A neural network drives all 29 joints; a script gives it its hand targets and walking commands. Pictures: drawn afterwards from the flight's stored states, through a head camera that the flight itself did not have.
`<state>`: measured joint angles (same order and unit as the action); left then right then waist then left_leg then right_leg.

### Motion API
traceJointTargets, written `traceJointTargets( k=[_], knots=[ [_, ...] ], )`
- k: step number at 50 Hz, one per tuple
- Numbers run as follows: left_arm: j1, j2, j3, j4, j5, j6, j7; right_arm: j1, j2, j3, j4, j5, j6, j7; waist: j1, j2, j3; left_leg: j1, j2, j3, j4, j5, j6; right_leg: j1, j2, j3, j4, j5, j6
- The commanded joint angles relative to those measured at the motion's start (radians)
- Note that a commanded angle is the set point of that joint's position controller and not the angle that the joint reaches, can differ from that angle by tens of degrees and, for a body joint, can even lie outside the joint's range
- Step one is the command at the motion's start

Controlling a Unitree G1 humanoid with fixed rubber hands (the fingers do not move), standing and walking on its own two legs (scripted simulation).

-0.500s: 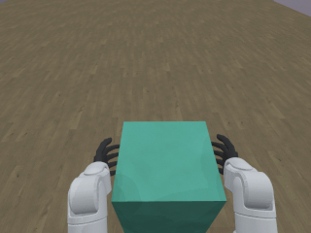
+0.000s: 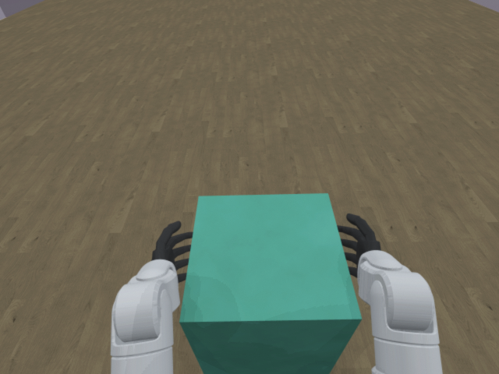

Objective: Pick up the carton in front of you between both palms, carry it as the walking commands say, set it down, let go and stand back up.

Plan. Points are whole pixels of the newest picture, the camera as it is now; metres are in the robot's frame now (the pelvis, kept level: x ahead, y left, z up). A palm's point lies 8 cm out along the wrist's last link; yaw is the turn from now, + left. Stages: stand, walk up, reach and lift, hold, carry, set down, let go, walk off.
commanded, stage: carry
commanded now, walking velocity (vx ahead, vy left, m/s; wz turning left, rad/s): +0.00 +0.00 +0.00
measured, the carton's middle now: (264, 289) +0.27 +0.00 +0.01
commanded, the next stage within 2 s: hold in 1.54 s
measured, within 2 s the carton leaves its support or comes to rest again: neither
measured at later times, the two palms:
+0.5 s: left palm (174, 265) +0.30 +0.16 +0.03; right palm (349, 262) +0.30 -0.14 +0.03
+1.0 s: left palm (172, 271) +0.29 +0.16 +0.04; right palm (352, 269) +0.28 -0.14 +0.04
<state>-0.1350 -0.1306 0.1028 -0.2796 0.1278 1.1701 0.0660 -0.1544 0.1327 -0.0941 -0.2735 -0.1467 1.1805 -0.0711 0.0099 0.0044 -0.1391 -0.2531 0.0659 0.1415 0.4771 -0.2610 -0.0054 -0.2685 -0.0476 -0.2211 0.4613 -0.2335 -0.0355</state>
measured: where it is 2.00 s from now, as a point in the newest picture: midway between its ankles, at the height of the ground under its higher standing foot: outside the picture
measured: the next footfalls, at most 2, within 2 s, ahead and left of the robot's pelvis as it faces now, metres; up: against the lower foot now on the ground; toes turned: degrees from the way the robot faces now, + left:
none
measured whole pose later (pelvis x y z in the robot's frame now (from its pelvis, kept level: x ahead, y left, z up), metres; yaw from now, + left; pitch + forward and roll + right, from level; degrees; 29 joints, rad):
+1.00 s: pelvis +0.00 +0.01 +0.00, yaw -1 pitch +2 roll +0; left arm -0.22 -0.14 0.17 0.19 0.24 0.74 0.02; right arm -0.22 0.14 -0.18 0.19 -0.25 0.74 -0.02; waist 0.00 0.00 -0.12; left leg -0.26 0.05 0.16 0.52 -0.29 0.02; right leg -0.29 -0.07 -0.20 0.52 -0.26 -0.02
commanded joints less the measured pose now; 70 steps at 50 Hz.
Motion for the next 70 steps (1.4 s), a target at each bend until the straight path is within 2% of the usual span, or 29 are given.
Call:
traceJointTargets(
  k=[1,4,13,18,24,30,33,37,41,49,70],
  knots=[
    [-0.413,-0.848,-0.682,0.042,-0.34,-0.012,-0.251,-0.358,0.854,0.654,0.076,0.342,-0.025,0.25,-0.009,0.038,-0.193,0.059,0.13,-0.092,-0.009,0.496,0.002,0.124,-0.14,0.12,0.039,0.441,0.03],
    [-0.431,-0.86,-0.659,0.087,-0.314,-0.054,-0.25,-0.387,0.863,0.635,0.11,0.331,-0.069,0.256,-0.007,0.029,-0.196,0.063,0.123,-0.083,0.018,0.572,0.002,0.125,-0.133,0.115,0.063,0.485,0.036],
    [-0.443,-0.863,-0.625,0.132,-0.261,-0.212,-0.244,-0.432,0.863,0.61,0.138,0.286,-0.225,0.257,-0.007,0.005,-0.253,0.077,0.107,-0.073,0.059,0.538,0.017,0.144,-0.125,0.115,0.101,0.469,0.024],
    [-0.434,-0.826,-0.55,0.212,-0.19,-0.309,-0.24,-0.418,0.821,0.536,0.22,0.211,-0.324,0.252,-0.009,0.004,-0.243,0.07,0.105,-0.073,0.05,0.475,0.021,0.131,-0.125,0.12,0.09,0.415,0.021],
    [-0.509,-0.818,-0.426,0.381,-0.106,-0.444,-0.244,-0.48,0.811,0.41,0.388,0.122,-0.456,0.252,-0.009,0.001,-0.205,0.051,0.104,-0.081,0.006,0.332,0.028,0.105,-0.13,0.131,0.044,0.296,0.016],
    [-0.588,-0.896,-0.389,0.493,-0.079,-0.54,-0.264,-0.559,0.891,0.372,0.502,0.094,-0.55,0.271,-0.007,-0.001,-0.202,0.05,0.102,-0.09,-0.024,0.248,0.032,0.103,-0.131,0.138,0.011,0.224,0.014],
    [-0.582,-0.923,-0.415,0.483,-0.091,-0.539,-0.27,-0.555,0.918,0.397,0.494,0.106,-0.549,0.276,-0.008,-0.002,-0.216,0.058,0.101,-0.091,-0.025,0.246,0.033,0.11,-0.132,0.138,0.009,0.223,0.015],
    [-0.542,-0.923,-0.462,0.428,-0.122,-0.493,-0.267,-0.516,0.918,0.445,0.438,0.139,-0.503,0.274,-0.01,-0.002,-0.218,0.059,0.102,-0.092,-0.024,0.252,0.033,0.11,-0.133,0.14,0.008,0.225,0.016],
    [-0.522,-0.897,-0.448,0.421,-0.116,-0.468,-0.265,-0.494,0.891,0.432,0.431,0.133,-0.477,0.271,-0.011,-0.002,-0.199,0.045,0.102,-0.092,-0.029,0.239,0.033,0.098,-0.133,0.141,0.003,0.211,0.017],
    [-0.551,-0.908,-0.471,0.391,-0.134,-0.471,-0.264,-0.524,0.902,0.459,0.396,0.15,-0.481,0.271,-0.01,-0.002,-0.193,0.037,0.101,-0.095,-0.042,0.196,0.034,0.092,-0.132,0.144,-0.011,0.177,0.013],
    [-0.536,-0.9,-0.466,0.392,-0.129,-0.466,-0.263,-0.51,0.895,0.454,0.399,0.145,-0.476,0.269,-0.011,-0.004,-0.194,0.029,0.1,-0.094,-0.047,0.168,0.033,0.081,-0.132,0.148,-0.02,0.163,0.01]
  ],
)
